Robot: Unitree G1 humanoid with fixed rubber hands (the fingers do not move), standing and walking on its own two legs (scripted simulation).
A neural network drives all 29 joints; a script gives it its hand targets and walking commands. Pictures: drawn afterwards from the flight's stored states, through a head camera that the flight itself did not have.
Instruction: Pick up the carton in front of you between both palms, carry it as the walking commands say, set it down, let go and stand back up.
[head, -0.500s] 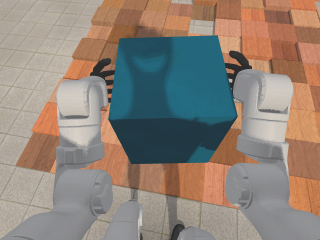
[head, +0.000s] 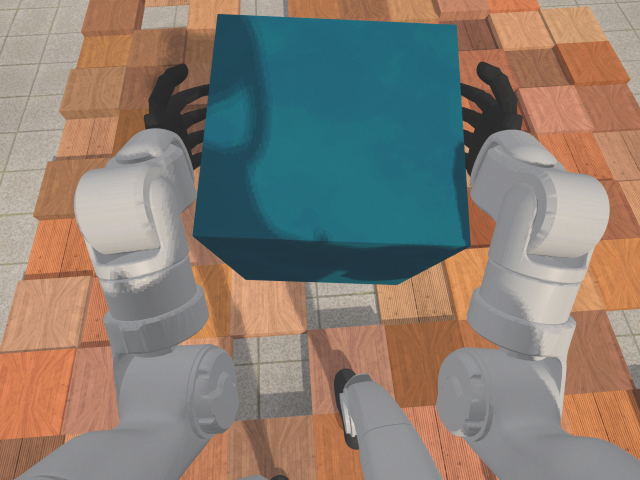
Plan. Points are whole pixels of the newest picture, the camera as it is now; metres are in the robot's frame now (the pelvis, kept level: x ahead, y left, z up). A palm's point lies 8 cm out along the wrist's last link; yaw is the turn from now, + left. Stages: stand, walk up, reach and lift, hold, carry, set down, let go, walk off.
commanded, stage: carry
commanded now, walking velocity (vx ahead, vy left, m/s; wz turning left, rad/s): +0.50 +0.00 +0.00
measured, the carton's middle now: (327, 180) +0.41 -0.07 +0.07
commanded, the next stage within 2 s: none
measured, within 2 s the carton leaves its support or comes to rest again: neither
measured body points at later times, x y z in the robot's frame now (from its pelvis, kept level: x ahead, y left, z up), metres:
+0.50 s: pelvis +0.32 -0.02 +0.00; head +0.36 -0.03 +0.45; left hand +0.70 +0.16 +0.16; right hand +0.74 -0.14 +0.17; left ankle +0.49 +0.09 -0.70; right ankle +0.19 -0.09 -0.72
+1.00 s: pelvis +0.62 +0.00 +0.01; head +0.67 +0.01 +0.46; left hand +1.00 +0.14 +0.11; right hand +0.99 -0.16 +0.12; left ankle +0.52 +0.07 -0.72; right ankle +0.77 -0.13 -0.69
